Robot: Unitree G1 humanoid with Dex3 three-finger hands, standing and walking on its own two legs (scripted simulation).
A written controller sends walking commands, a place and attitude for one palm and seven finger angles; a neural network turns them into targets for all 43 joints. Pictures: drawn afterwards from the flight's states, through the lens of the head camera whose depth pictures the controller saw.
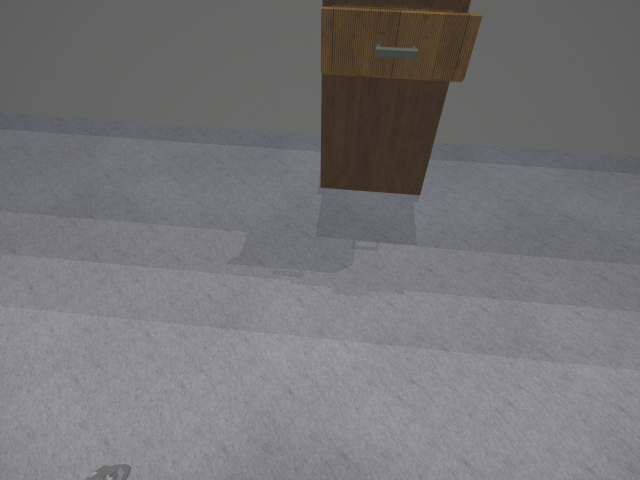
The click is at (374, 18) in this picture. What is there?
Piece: drawer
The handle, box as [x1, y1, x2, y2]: [375, 44, 417, 58]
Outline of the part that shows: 375,50 375,56 416,58 417,49 415,48 415,45 412,45 411,48 380,47 379,44 377,44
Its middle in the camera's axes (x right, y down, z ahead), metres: +0.22 -0.54 +1.12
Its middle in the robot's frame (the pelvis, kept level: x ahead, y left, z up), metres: +1.22 -0.15 +0.03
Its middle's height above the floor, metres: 0.80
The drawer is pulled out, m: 0.29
